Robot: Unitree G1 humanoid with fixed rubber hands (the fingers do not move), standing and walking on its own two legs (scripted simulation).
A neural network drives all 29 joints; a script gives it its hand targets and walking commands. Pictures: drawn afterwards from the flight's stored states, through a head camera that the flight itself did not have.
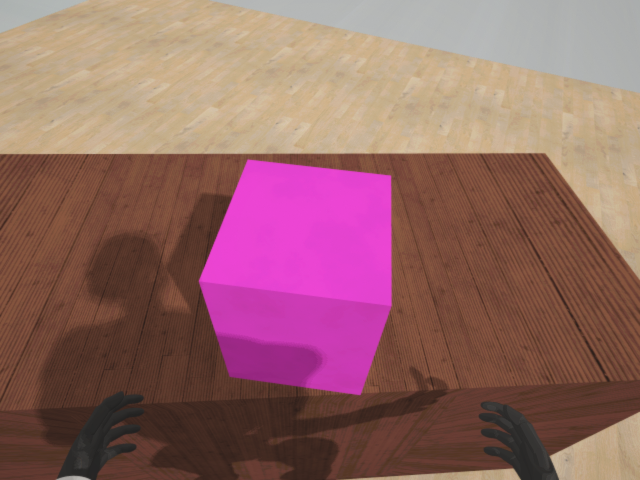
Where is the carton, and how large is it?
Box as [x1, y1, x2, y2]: [199, 160, 391, 394]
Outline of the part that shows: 247,160 199,279 199,283 229,375 234,377 360,394 391,305 390,176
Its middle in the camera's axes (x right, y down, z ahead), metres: -0.02 +0.06 +0.56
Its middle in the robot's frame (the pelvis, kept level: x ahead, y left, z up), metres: +0.40 +0.03 +0.01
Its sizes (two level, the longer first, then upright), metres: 0.210 0.200 0.250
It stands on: a pedestal, 0.67 m high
